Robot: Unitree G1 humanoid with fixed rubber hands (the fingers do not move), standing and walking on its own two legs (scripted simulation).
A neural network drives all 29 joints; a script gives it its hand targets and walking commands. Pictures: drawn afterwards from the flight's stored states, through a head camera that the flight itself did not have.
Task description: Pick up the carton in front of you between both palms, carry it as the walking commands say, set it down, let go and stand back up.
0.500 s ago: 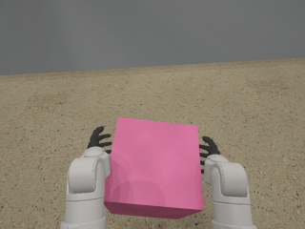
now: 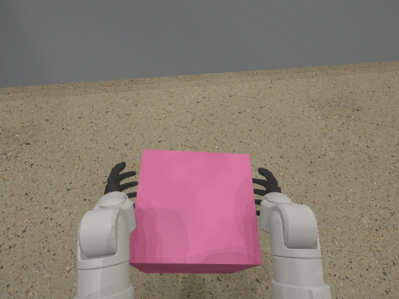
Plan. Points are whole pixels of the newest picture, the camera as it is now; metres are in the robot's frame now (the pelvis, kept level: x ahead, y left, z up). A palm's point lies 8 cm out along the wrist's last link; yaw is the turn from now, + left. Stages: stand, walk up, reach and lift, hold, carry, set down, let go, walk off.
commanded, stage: carry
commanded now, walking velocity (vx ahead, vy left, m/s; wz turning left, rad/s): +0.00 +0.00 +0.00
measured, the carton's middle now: (192, 219) +0.31 +0.01 -0.05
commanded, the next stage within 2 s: none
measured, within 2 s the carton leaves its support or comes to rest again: neither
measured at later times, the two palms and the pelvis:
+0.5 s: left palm (138, 152) +0.39 +0.11 +0.09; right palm (280, 162) +0.38 -0.17 +0.07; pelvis +0.10 -0.03 -0.01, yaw +1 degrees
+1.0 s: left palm (140, 177) +0.35 +0.11 +0.06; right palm (285, 183) +0.35 -0.18 +0.04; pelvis +0.07 -0.04 +0.00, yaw +2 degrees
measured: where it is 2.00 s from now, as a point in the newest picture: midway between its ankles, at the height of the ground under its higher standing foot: outside the picture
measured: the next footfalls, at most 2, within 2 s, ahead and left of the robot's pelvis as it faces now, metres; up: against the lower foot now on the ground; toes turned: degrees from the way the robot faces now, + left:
right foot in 0.04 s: +0.08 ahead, -0.13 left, +0.00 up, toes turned +0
